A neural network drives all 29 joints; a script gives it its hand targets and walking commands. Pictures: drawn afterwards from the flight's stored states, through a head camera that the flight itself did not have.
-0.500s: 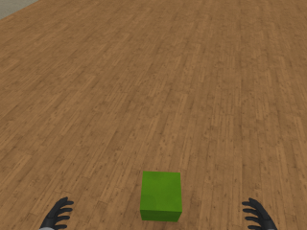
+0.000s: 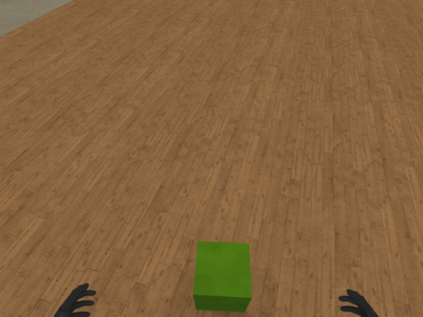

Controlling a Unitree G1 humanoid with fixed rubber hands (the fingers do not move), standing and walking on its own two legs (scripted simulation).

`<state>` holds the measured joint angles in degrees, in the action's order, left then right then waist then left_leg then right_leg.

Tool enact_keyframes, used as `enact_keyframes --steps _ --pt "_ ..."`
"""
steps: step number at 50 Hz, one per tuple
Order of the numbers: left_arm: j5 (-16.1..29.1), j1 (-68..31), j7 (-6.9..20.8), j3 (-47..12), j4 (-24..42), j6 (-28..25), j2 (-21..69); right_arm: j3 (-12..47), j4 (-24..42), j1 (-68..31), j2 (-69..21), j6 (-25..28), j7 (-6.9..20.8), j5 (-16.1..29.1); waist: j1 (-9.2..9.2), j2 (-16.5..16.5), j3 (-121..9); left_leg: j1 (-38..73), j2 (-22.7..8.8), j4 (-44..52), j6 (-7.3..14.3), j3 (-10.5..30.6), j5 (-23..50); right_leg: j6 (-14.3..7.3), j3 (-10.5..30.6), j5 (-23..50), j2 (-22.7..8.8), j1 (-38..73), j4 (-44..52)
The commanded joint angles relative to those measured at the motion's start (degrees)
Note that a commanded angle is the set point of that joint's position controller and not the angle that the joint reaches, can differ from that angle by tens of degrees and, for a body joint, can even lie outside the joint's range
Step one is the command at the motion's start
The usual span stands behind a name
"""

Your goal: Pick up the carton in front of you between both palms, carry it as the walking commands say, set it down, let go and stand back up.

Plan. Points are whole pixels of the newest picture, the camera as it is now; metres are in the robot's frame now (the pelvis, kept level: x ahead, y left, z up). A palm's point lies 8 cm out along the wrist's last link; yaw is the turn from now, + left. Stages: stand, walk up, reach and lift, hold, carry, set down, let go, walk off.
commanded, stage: stand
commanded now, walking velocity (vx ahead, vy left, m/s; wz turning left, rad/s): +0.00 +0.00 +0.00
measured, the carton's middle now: (221, 277) +0.38 -0.03 -0.65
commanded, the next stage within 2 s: none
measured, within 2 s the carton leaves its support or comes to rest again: neither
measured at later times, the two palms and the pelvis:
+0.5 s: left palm out of the picture +0.08 +0.30 -0.09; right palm out of the picture +0.08 -0.30 -0.10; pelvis -0.02 +0.00 +0.01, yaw +0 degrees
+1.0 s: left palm out of the picture +0.07 +0.31 -0.09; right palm out of the picture +0.07 -0.31 -0.10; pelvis -0.02 +0.00 +0.01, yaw +0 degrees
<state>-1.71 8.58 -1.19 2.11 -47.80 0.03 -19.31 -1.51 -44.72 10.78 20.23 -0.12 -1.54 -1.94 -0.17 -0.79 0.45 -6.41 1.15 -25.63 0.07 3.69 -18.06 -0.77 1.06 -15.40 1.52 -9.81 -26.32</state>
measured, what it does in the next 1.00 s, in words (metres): stands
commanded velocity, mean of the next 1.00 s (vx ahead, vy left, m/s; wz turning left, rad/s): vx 0.00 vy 0.00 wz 0.00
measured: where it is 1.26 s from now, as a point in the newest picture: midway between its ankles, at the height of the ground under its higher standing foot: outside the picture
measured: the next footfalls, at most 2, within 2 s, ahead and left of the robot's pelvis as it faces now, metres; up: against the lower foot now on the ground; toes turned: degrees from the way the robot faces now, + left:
none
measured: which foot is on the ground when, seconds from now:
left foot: down 0.00-1.00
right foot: down 0.00-1.00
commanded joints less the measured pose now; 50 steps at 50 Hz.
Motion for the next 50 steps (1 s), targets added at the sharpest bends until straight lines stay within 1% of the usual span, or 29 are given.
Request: enact_keyframes --steps 1,11,24,34,50 --pt "0.16 -2.09 -0.09 1.85 1.84 -0.77 -9.07 -1.76 1.84 -1.73 8.87 0.95 -0.24 0.08 -0.06 0.25 -2.27 -2.14 -5.62 3.82 0.18 3.81 18.20 -0.38 5.22 16.37 -6.13 3.52 3.43" --pt "0.40 -2.47 0.24 1.46 -1.18 -0.88 -9.81 -1.27 -1.48 -2.25 9.72 1.29 -0.10 0.23 -0.13 0.57 -0.82 -2.41 -5.92 6.05 0.49 4.37 13.82 -0.36 5.95 12.84 -6.58 3.43 5.84" --pt "0.66 -2.97 0.47 0.96 -4.61 -1.06 -10.85 -0.77 -5.32 -2.66 10.51 1.51 0.15 0.52 -0.22 0.67 -0.02 -2.47 -6.22 7.86 0.73 4.81 11.09 -0.41 6.48 10.30 -7.01 3.62 7.86" --pt "0.84 -3.43 0.56 0.65 -6.55 -1.15 -11.52 -0.52 -7.41 -2.91 11.07 1.57 0.29 0.77 -0.26 0.60 0.01 -2.38 -6.47 8.48 0.88 4.99 11.19 -0.53 6.57 10.28 -7.26 3.92 8.39" --pt "1.11 -4.29 0.60 0.20 -8.72 -1.20 -12.30 -0.28 -9.70 -3.63 11.70 1.55 0.40 1.03 -0.25 0.61 -0.44 -1.51 -6.84 8.95 0.97 4.93 13.20 -0.72 6.44 12.19 -7.65 4.58 8.65"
